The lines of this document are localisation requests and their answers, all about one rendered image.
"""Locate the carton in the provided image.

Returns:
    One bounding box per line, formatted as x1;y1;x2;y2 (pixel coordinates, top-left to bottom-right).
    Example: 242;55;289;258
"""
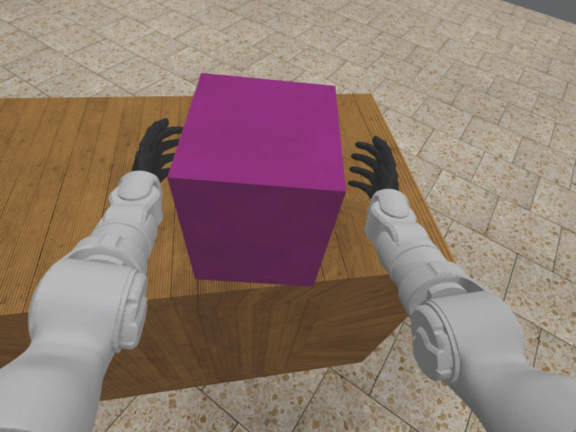
167;73;346;286

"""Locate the robot left forearm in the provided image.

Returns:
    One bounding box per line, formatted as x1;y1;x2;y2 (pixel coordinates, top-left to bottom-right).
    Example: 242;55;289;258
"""
28;171;163;340

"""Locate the robot right forearm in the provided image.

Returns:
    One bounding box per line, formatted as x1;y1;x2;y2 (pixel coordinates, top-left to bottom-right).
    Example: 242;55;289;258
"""
364;189;526;352

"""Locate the robot left upper arm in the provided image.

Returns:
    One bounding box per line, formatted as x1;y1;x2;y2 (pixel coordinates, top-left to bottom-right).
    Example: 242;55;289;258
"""
0;258;148;432

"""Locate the robot right upper arm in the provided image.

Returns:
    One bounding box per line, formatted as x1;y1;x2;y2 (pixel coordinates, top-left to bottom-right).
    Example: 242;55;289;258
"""
410;291;576;432

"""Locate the robot left hand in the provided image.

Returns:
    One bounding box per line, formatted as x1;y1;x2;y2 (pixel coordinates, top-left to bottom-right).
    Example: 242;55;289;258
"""
131;118;184;183

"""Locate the pedestal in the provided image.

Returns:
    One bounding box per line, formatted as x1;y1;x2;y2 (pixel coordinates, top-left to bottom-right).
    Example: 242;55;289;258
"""
0;94;455;401

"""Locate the robot right hand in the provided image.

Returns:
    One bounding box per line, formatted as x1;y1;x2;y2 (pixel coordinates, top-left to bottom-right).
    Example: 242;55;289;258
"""
348;136;399;199

